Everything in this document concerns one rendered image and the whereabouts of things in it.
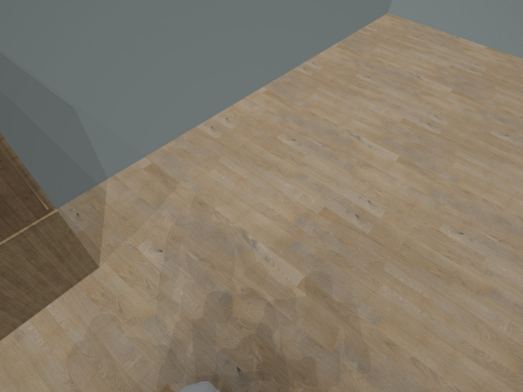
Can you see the cupboard door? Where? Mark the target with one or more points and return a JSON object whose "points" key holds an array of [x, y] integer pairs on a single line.
{"points": [[19, 205]]}

